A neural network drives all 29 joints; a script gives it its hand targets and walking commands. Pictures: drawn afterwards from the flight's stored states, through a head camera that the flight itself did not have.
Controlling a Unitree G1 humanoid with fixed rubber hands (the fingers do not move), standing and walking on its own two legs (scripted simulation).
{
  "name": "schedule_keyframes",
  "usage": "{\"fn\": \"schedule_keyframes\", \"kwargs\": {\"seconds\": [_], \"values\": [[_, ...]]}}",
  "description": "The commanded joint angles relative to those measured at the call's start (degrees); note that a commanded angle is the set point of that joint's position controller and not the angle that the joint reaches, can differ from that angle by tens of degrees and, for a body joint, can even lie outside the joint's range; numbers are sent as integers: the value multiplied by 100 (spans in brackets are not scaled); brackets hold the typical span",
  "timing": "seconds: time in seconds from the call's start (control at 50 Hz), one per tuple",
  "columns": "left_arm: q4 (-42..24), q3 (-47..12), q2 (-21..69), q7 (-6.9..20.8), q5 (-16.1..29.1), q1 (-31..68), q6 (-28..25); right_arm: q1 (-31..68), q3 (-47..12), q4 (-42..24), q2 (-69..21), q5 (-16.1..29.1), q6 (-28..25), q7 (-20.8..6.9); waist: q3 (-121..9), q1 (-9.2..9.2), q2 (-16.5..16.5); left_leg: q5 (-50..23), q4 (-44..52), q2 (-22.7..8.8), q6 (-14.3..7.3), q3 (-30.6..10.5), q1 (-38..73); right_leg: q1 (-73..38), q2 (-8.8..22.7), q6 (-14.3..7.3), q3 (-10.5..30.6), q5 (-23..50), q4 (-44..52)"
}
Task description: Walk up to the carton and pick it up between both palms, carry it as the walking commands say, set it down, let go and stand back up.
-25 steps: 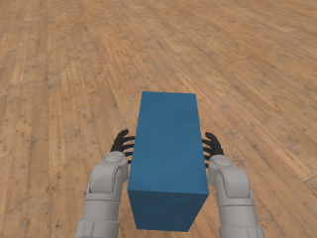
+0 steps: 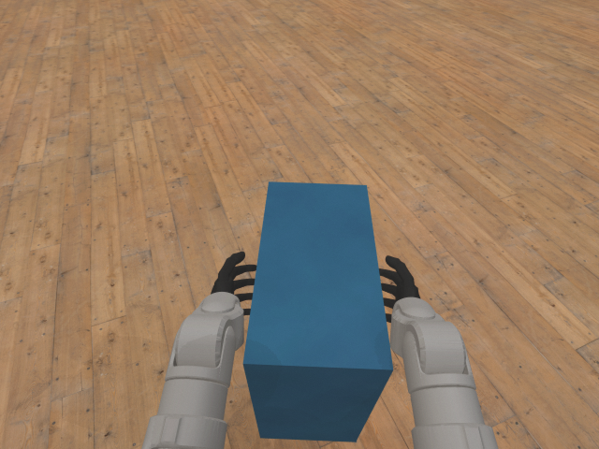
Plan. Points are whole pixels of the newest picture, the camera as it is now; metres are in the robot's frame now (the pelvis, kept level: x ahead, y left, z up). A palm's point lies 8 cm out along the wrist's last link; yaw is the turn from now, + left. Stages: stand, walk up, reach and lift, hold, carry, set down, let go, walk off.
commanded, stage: carry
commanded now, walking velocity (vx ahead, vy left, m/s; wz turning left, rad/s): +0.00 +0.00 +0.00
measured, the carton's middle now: (312, 313) +0.33 +0.00 -0.02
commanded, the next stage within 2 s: hold in 0.18 s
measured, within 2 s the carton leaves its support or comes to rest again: neither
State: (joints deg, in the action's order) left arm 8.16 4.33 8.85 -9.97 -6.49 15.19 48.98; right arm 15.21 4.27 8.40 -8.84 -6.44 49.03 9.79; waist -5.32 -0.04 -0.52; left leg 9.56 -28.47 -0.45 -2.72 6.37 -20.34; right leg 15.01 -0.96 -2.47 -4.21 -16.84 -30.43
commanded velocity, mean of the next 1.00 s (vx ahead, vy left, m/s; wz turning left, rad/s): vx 0.00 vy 0.00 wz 0.00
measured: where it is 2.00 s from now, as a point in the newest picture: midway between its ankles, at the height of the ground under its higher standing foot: outside the picture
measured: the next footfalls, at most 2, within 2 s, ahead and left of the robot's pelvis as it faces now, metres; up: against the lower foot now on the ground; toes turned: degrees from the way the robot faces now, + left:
none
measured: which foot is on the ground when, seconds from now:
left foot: down 0.00-1.00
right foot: down 0.00-1.00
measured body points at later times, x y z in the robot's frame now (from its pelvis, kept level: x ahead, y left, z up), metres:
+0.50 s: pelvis -0.02 +0.01 +0.00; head -0.08 +0.02 +0.45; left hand +0.29 +0.14 +0.05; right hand +0.30 -0.10 +0.06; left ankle +0.06 +0.09 -0.73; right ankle -0.01 -0.09 -0.73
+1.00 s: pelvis -0.05 +0.02 +0.00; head -0.11 +0.04 +0.44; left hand +0.28 +0.15 +0.06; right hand +0.29 -0.10 +0.06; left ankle +0.06 +0.09 -0.73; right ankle -0.01 -0.09 -0.73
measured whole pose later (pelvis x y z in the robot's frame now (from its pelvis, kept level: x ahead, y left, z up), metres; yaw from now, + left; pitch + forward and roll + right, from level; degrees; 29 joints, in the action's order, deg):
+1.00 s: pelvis -0.05 +0.02 +0.00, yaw -1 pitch -13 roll -1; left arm 31.3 26.9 13.4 -5.1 -20.5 32.2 39.0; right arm 36.4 24.4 40.2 -12.1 -21.8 35.6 3.4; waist 4.7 -0.5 -0.8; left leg 8.5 -28.0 2.6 -3.5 3.5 -8.8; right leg 4.4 -2.9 -3.0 1.6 -14.2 -30.9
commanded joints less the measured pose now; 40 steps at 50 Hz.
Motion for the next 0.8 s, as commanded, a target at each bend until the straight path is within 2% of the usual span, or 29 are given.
{"fn": "schedule_keyframes", "kwargs": {"seconds": [0.0,0.16,0.18,0.2,0.26,0.3,0.32,0.36,0.4,0.44,0.62,0.68,0.78], "values": [[-655,-2154,5491,993,1166,1992,-315,2042,-2108,-677,-5298,1149,-334,-995,-1470,-6,65,-682,327,-819,-92,-703,973,-49,844,-89,619,534,565],[-463,-2097,5369,1002,1111,2072,-526,2120,-2019,-434,-5164,1092,-525,-1014,-1509,-10,73,-731,319,-829,-93,-710,983,-63,842,-97,615,533,535],[1204,-1638,5517,1344,348,1204,-698,1013,-1695,1048,-5389,267,-632,-1332,-590,327,14,-1220,337,441,137,-1081,2406,-149,-93,153,1204,1587,988],[375,-2234,5639,1543,645,1603,-1016,1620,-2144,293,-5816,458,-968,-1417,-915,264,-73,-1651,367,356,112,-1232,2601,-234,-150,181,1218,2131,908],[-413,-2826,6073,1823,968,2221,-1246,2337,-2676,-251,-6338,797,-1206,-1583,-1801,272,-110,-2619,229,312,115,-1280,3118,-488,-163,272,1249,3230,678],[-774,-2885,6088,1841,1059,2517,-1210,2615,-2925,-306,-6341,900,-1215,-1648,-2028,328,-14,-2592,202,354,143,-1233,3349,-435,-211,211,1220,2836,599],[-703,-2875,6071,1861,1055,2596,-1146,2575,-2809,-147,-6287,814,-1194,-1646,-1824,206,6,-2306,229,383,163,-1218,3379,-267,-210,160,1204,2445,649],[-305,-2697,6037,1920,969,2689,-1010,2550,-2486,296,-6186,624,-1131,-1657,-1213,67,32,-1570,329,380,195,-1186,3330,67,-170,65,1193,1523,790],[156,-2426,6034,1971,854,2863,-924,2717,-2208,720,-6148,496,-1089,-1696,-764,55,11,-983,416,373,203,-1162,3236,226,-130,8,1199,761,898],[558,-2159,6067,1999,750,3120,-889,3006,-1995,1087,-6151,426,-1079,-1743,-519,91,9,-651,454,368,207,-1145,3207,313,-104,-23,1210,293,958],[2139,-996,6326,2005,281,4535,-906,4649,-1239,2441,-6181,140,-1279,-1893,-64,189,123,305,486,270,259,-1084,3327,830,-34,-152,1169,-976,1164],[2447,-746,6344,1997,180,4874,-962,5076,-1143,2642,-6140,101,-1377,-1923,-13,252,149,693,572,183,231,-1129,3177,796,-73,-150,1152,-1210,1129],[2660,-577,6394,2015,147,5336,-1075,5522,-1041,2865,-6200,78,-1522,-1956,-184,231,136,1011,593,83,222,-1212,3165,835,-40,-125,1190,-1446,1120]]}}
